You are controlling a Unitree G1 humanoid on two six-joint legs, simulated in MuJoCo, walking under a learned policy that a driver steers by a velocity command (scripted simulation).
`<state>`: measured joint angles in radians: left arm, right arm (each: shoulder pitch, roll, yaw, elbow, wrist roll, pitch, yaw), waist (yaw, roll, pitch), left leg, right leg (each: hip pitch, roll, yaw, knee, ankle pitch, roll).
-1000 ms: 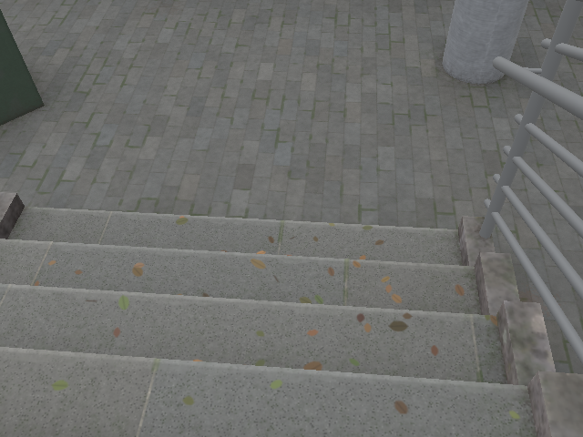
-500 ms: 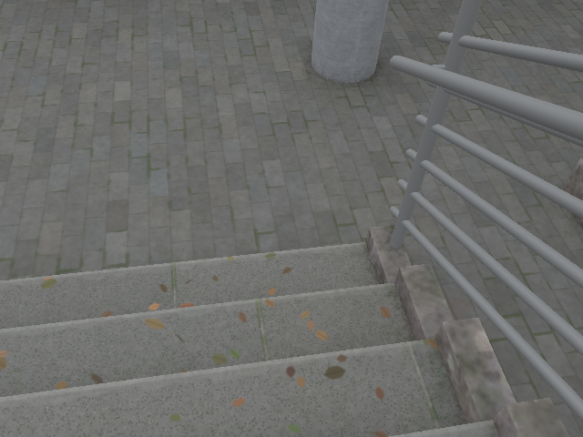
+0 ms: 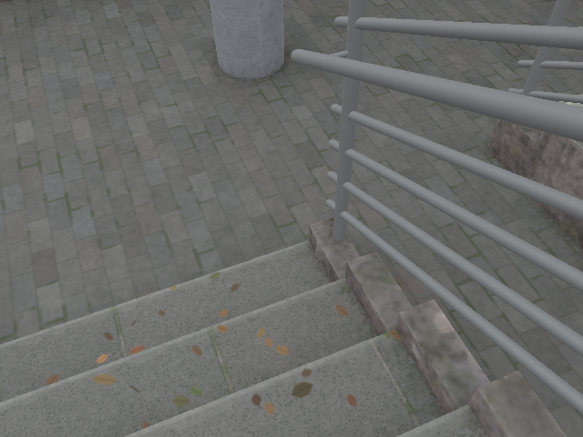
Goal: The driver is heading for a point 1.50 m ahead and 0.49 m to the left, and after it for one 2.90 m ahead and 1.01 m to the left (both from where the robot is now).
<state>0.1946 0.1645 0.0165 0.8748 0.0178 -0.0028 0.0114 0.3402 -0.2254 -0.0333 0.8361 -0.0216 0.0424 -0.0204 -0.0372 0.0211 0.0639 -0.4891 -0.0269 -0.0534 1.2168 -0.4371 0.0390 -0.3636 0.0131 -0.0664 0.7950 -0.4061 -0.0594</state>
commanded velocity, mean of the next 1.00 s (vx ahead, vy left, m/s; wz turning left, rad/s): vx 0.08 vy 0.00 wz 0.45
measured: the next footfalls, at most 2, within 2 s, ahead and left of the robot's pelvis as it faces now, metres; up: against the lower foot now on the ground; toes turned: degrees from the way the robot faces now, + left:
left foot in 0.26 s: -0.05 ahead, +0.13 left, +0.00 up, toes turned +9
right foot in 0.92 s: +0.00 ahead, -0.05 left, +0.00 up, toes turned +32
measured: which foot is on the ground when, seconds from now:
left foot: up 0.00-0.24, down 0.26-0.92, up 0.94-1.00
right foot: down 0.00-0.26, up 0.28-0.90, down 0.92-1.00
